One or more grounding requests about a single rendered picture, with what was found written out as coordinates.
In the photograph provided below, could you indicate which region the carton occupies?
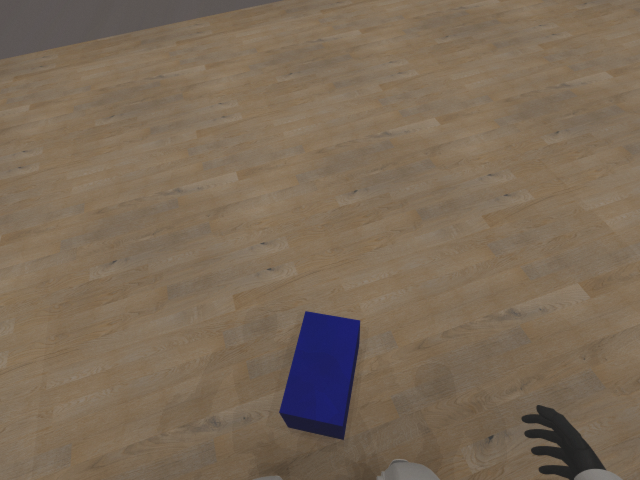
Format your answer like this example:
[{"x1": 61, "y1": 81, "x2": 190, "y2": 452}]
[{"x1": 279, "y1": 311, "x2": 360, "y2": 440}]

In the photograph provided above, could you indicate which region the robot right hand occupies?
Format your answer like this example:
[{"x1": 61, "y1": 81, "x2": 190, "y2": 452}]
[{"x1": 522, "y1": 405, "x2": 606, "y2": 480}]

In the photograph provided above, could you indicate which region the robot right shin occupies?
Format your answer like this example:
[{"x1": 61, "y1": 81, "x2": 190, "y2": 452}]
[{"x1": 388, "y1": 459, "x2": 408, "y2": 468}]

